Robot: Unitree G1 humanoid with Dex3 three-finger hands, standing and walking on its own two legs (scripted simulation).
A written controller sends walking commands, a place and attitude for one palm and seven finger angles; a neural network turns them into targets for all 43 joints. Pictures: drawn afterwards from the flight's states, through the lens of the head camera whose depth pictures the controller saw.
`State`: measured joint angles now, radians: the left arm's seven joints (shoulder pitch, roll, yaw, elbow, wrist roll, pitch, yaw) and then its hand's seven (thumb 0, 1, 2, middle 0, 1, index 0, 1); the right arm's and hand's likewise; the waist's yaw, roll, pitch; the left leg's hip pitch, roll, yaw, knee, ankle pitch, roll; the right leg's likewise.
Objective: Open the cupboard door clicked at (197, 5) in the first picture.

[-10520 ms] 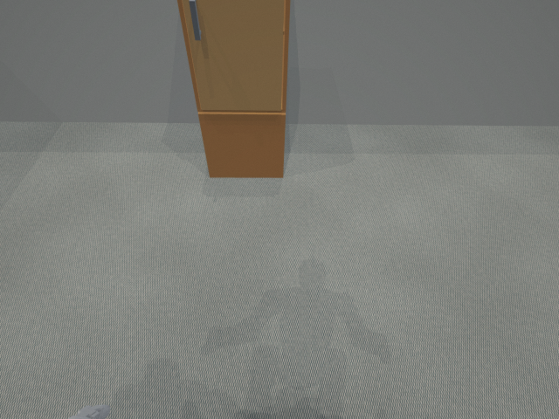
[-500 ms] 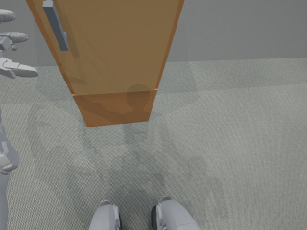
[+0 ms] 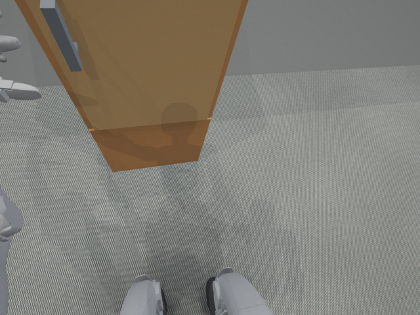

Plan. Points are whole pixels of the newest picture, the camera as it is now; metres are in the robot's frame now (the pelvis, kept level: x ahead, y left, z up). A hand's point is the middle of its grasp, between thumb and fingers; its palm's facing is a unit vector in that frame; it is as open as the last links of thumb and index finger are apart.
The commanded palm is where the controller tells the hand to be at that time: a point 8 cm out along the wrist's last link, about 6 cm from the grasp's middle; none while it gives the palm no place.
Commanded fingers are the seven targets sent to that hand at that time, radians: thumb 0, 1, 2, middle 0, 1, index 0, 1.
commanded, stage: move the hooked fingers beside the handle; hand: left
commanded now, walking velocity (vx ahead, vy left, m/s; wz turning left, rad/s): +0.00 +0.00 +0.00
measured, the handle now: (64, 31) +0.59 +0.19 +0.09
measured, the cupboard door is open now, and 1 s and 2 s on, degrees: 0 0 0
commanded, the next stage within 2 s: slide the fingers in behind the handle in 0.42 s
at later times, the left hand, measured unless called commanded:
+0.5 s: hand (9, 63) +0.53 +0.26 +0.08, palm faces +0.09 -1.00 +0.00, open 13.9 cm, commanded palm +0.51 +0.29 +0.08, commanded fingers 0.00 -0.50 0.30 -0.30 -1.20 -0.30 -1.20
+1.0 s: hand (36, 59) +0.53 +0.22 +0.08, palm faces +0.08 -1.00 -0.01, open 13.9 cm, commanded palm +0.51 +0.25 +0.08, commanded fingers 0.00 -0.50 0.30 -0.30 -1.20 -0.30 -1.20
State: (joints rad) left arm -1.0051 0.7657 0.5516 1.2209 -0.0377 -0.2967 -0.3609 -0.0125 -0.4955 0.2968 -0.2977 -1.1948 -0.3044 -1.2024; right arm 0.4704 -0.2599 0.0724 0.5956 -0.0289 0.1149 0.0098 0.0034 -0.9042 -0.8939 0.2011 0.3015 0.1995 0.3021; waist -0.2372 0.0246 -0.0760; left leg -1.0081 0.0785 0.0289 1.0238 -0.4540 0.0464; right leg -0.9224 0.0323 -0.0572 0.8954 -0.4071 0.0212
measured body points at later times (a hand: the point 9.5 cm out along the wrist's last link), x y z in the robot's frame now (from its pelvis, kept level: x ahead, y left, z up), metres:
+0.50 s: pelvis -0.01 -0.01 -0.01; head +0.15 +0.03 +0.41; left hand +0.52 +0.31 +0.09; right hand -0.02 -0.28 -0.10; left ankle +0.00 +0.08 -0.67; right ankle +0.00 -0.14 -0.67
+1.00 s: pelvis -0.01 -0.01 +0.00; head +0.15 +0.03 +0.42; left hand +0.52 +0.28 +0.09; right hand -0.04 -0.27 -0.10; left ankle +0.00 +0.08 -0.67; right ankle +0.00 -0.14 -0.67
